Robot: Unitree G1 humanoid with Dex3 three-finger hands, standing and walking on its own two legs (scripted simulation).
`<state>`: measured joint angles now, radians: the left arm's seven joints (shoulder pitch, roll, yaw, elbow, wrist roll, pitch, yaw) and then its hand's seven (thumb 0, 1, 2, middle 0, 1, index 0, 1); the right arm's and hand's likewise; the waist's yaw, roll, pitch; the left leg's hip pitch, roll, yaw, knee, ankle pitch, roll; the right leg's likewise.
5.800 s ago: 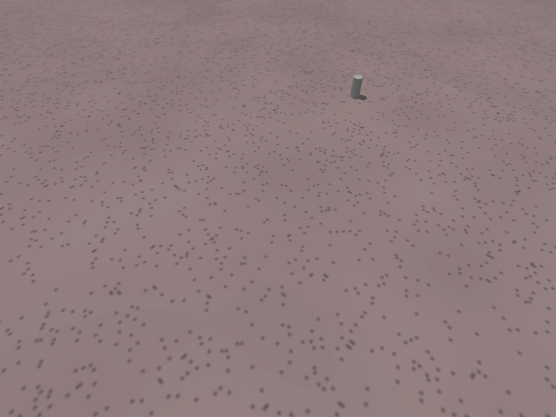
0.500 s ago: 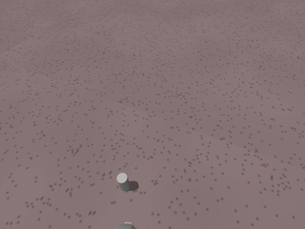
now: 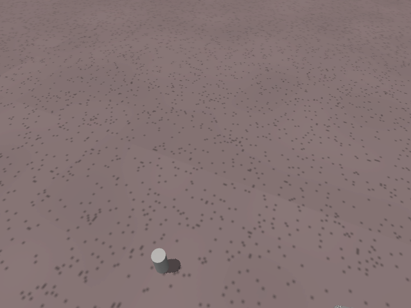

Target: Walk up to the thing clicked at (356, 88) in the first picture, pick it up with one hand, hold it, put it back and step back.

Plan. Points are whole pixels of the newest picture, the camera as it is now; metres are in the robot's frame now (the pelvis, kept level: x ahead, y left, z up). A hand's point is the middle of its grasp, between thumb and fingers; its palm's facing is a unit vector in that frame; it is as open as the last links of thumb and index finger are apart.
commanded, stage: walk up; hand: left
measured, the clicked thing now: (160, 261) +0.45 +0.23 -0.70
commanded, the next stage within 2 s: none
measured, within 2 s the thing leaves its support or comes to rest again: neither
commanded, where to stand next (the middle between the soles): +0.05 -0.03 m, yaw +0 degrees
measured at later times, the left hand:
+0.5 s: hand out of the picture +0.10 +0.24 -0.15, palm faces -0.02 -0.95 -0.32, open 7.4 cm
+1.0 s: hand out of the picture +0.10 +0.26 -0.16, palm faces +0.00 -0.93 -0.37, open 7.4 cm
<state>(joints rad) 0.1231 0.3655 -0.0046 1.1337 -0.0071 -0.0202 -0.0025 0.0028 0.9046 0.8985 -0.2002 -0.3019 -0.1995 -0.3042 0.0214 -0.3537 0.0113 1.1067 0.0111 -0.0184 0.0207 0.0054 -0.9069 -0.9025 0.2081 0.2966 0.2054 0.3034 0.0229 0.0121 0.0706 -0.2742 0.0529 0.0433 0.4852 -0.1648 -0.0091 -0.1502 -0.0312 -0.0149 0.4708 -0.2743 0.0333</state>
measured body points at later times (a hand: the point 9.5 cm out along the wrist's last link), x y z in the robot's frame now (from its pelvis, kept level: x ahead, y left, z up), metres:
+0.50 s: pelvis +0.01 +0.00 +0.01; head +0.02 +0.00 +0.46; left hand +0.10 +0.29 -0.13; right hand +0.08 -0.31 -0.12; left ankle +0.06 +0.13 -0.74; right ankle -0.01 -0.14 -0.74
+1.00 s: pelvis -0.01 -0.01 +0.00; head +0.04 -0.01 +0.45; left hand +0.10 +0.30 -0.13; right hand +0.10 -0.32 -0.13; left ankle +0.06 +0.13 -0.74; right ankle -0.01 -0.14 -0.73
